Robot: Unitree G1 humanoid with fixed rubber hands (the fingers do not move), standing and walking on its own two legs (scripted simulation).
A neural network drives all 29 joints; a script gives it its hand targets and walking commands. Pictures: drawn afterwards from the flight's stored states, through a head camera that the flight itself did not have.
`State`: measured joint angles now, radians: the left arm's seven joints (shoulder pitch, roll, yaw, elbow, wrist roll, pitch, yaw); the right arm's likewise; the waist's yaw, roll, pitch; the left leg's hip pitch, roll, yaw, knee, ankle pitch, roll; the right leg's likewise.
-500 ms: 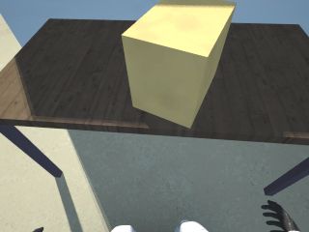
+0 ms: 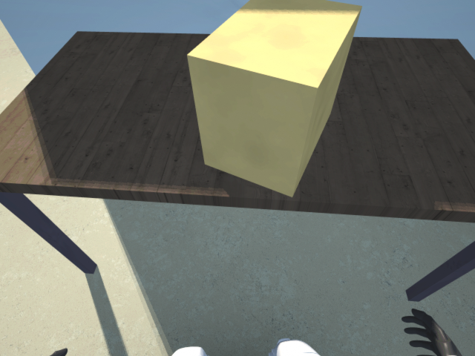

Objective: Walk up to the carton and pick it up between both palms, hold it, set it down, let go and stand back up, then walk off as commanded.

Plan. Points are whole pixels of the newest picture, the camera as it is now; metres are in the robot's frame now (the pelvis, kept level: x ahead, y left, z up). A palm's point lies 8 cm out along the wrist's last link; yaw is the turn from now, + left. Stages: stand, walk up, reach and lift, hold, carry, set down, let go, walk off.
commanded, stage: walk up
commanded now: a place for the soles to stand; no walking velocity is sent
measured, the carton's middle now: (276, 91) +0.61 -0.07 +0.09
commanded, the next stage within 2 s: none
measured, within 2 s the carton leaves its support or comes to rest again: neither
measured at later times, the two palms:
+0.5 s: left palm out of the picture +0.13 +0.29 -0.07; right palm out of the picture +0.11 -0.38 -0.10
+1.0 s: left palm (92, 305) +0.21 +0.29 -0.09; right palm (440, 275) +0.26 -0.37 -0.08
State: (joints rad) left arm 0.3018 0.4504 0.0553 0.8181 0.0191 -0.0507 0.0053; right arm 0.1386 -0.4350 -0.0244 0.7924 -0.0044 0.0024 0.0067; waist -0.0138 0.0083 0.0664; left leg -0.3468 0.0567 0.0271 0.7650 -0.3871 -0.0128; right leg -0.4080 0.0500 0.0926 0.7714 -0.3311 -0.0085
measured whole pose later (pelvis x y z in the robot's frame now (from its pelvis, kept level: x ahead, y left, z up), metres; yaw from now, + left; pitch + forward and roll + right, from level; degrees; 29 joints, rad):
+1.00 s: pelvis +0.14 -0.04 +0.00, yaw -3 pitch +0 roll -1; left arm 0.32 0.44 0.04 0.83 0.01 -0.07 0.02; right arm 0.13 -0.45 -0.02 0.79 0.00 -0.02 0.02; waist -0.01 0.02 0.05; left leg -0.49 0.07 0.02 0.79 -0.31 -0.02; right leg -0.35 0.02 0.09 0.79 -0.44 0.01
